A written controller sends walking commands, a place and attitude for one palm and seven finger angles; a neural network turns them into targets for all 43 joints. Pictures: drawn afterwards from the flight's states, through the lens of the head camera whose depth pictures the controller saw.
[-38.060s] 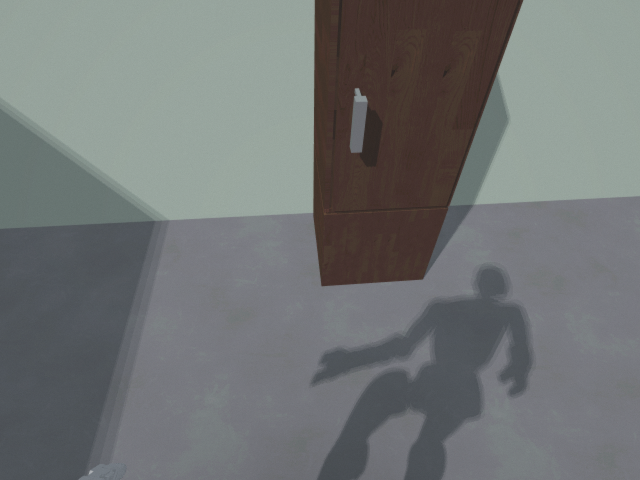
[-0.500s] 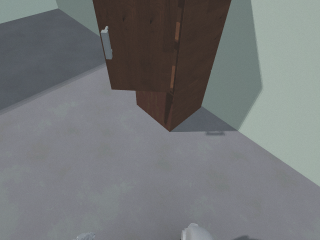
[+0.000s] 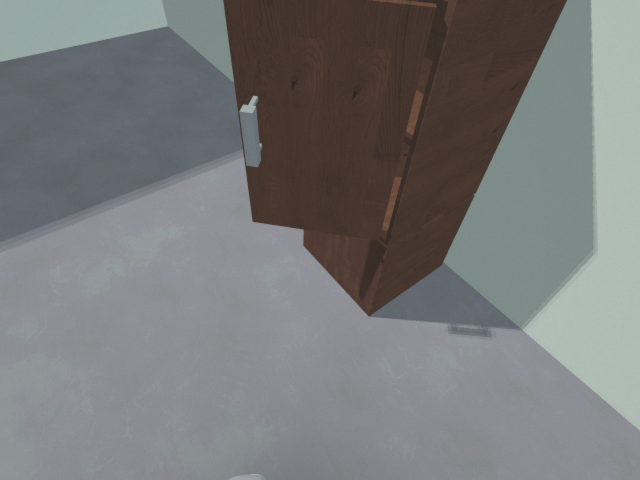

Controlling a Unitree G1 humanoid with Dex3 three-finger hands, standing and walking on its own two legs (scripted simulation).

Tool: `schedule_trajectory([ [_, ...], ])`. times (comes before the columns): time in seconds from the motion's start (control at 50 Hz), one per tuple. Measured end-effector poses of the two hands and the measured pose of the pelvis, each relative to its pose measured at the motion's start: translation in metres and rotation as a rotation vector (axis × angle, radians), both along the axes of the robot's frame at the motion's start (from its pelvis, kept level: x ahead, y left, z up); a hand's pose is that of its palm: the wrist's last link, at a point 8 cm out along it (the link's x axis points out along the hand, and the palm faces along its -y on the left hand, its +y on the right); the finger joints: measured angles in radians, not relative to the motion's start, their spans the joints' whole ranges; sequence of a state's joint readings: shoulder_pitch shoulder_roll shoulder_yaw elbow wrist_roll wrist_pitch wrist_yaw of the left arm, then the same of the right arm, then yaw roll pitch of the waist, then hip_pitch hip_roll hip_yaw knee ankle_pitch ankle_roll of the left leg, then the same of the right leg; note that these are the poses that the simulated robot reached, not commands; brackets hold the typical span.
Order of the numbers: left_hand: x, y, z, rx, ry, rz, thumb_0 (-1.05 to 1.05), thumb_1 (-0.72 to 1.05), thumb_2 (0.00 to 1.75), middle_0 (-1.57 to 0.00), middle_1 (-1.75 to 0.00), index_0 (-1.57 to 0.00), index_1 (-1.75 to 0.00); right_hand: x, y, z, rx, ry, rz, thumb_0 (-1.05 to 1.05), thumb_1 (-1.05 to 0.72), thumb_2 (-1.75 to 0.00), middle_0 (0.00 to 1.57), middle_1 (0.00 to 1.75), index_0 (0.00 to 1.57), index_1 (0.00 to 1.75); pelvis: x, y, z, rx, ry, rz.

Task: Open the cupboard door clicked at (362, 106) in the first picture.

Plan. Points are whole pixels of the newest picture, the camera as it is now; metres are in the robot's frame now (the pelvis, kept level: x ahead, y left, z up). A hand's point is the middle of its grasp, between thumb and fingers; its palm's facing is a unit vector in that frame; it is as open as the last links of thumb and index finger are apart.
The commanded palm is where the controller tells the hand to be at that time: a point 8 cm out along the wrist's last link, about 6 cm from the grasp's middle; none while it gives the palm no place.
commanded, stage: take the last steps up to it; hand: left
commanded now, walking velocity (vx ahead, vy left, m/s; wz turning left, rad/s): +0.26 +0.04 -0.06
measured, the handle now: (253, 131) +0.77 +0.22 -0.02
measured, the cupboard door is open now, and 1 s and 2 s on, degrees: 44 44 44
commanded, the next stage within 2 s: come to a stop and stand still in 0.28 s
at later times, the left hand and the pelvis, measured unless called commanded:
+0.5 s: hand (219, 416) +0.23 +0.17 -0.16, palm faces -0.03 -0.97 -0.24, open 7.3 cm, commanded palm none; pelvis +0.16 -0.01 +0.00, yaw -2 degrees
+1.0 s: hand (205, 401) +0.25 +0.20 -0.17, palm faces -0.03 -0.97 -0.24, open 7.4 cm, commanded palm none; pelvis +0.17 +0.01 +0.00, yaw -4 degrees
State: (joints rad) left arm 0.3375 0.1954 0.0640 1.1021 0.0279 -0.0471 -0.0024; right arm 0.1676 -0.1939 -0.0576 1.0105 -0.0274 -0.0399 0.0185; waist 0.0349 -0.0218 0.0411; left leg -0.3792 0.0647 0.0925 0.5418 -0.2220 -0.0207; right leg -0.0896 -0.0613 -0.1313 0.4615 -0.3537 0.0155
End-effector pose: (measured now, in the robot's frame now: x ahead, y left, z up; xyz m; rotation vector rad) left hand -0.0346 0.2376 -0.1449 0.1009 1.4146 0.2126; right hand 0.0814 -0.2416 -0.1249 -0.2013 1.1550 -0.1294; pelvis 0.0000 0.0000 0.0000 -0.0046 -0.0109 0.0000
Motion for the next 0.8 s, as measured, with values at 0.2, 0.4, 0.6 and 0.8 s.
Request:
schedule_trajectory([
  [0.2, 0.09, 0.014, 0.002, -0.021, 0.007, -0.054, 0.01, 0.91, 0.9, -0.2, -0.3, -0.2, -0.3, 0.048, 0.034, -0.005, 0.013, 0.014, -0.032, 0.0, -0.92, -0.9, 0.2, 0.3, 0.2, 0.3, 0.068, 0.022, 0.002, 0.027, 0.01, -0.038],
  [0.4, 0.233, -0.001, 0.011, 0.058, -0.172, -0.156, 0.01, 0.93, 0.9, -0.2, -0.3, -0.2, -0.3, 0.017, 0.018, -0.037, 0.088, 0.283, -0.144, 0.0, -0.92, -0.9, 0.2, 0.3, 0.2, 0.3, 0.137, -0.003, -0.009, 0.051, 0.0, -0.051],
  [0.6, 0.269, -0.013, 0.016, 0.048, -0.106, -0.144, 0.0, 0.93, 0.9, -0.2, -0.3, -0.2, -0.3, 0.09, 0.012, -0.019, 0.071, 0.271, -0.155, 0.0, -0.91, -0.9, 0.2, 0.3, 0.19, 0.3, 0.181, -0.006, 0.008, 0.043, 0.004, -0.049],
  [0.8, 0.287, 0.019, -0.012, 0.029, -0.083, -0.111, 0.0, 0.91, 0.9, -0.2, -0.3, -0.2, -0.3, 0.168, 0.021, -0.013, -0.021, 0.102, -0.1, 0.0, -0.9, -0.9, 0.2, 0.3, 0.2, 0.3, 0.196, 0.019, -0.008, 0.014, -0.011, -0.058],
])
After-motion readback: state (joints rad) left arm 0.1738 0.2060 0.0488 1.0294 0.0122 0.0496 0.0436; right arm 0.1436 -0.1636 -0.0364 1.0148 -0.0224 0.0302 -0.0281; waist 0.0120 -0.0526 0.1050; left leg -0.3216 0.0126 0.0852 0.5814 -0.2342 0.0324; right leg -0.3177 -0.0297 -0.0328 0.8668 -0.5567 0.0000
